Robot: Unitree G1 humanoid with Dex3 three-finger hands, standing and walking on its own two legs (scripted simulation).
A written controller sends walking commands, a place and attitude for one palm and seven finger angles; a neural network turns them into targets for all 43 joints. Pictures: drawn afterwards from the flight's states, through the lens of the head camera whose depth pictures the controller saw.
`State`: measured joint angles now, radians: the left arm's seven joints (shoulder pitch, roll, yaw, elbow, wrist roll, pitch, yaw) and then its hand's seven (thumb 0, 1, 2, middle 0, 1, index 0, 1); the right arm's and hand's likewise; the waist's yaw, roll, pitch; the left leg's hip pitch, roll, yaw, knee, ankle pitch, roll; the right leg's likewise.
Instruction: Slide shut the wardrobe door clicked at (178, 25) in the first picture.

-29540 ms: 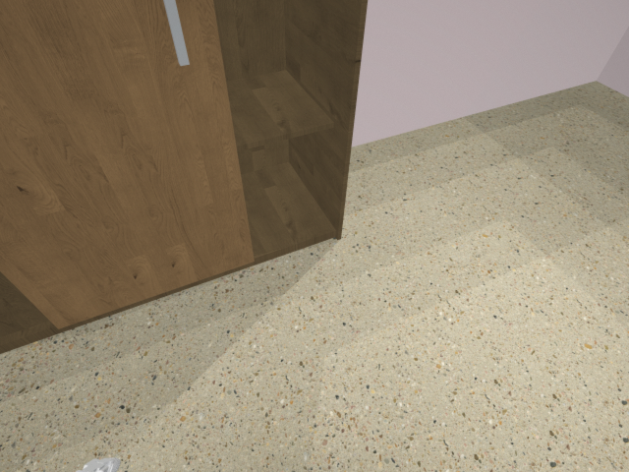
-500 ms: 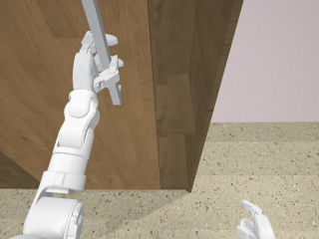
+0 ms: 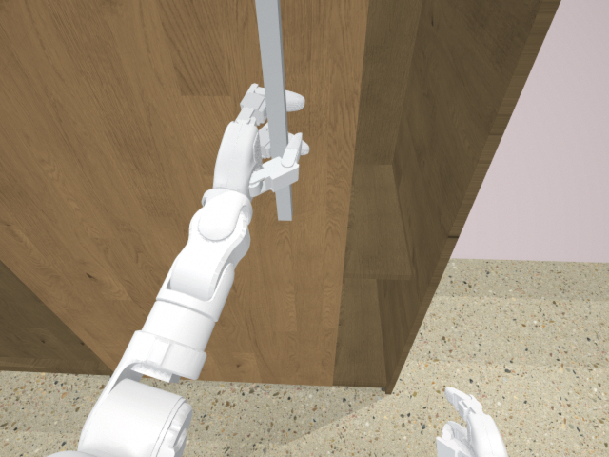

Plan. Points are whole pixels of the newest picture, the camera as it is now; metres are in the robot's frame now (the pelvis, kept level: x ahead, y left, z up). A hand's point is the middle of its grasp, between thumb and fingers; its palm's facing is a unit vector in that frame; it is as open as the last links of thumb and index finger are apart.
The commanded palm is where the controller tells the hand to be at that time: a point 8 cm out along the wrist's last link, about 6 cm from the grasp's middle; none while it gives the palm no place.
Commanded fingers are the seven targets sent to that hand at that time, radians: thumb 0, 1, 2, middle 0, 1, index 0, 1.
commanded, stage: stop walking and hold the door there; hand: left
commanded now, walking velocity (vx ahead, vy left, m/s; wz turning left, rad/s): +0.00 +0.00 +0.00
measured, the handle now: (280, 117) +0.45 +0.05 +0.24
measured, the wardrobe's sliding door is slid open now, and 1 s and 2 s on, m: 0.17 0.17 0.17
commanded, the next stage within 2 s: loosen the grip on the handle in 1.78 s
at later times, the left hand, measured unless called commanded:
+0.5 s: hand (292, 166) +0.39 +0.04 +0.22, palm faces -0.15 -0.98 -0.11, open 6.7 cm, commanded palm +0.37 +0.07 +0.22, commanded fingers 0.00 0.90 0.90 -0.45 -1.40 -0.45 -1.40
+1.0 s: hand (296, 164) +0.39 +0.03 +0.22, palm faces -0.02 -0.99 -0.12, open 6.5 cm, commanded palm +0.37 +0.08 +0.22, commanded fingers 0.00 0.90 0.90 -0.45 -1.40 -0.45 -1.40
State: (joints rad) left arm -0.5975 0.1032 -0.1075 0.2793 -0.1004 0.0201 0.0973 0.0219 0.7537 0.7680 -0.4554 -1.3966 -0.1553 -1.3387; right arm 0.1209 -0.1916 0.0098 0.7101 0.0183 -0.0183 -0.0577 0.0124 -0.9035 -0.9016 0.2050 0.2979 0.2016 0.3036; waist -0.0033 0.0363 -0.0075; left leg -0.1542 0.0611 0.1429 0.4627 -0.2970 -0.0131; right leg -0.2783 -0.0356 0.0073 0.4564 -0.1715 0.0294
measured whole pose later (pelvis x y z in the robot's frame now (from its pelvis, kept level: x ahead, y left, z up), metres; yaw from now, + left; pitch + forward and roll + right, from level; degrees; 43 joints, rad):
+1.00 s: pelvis -0.01 -0.04 +0.00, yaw +1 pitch +0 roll +0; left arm -0.57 0.15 -0.03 0.21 -0.11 0.03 0.12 0.01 0.75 0.83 -0.46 -1.40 -0.16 -1.34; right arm 0.10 -0.25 -0.03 0.70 0.04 0.02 -0.07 0.01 -0.91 -0.90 0.20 0.30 0.20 0.30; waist -0.02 0.06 0.03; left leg -0.18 0.10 0.10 0.46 -0.27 -0.04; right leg -0.30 -0.01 -0.05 0.47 -0.17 -0.02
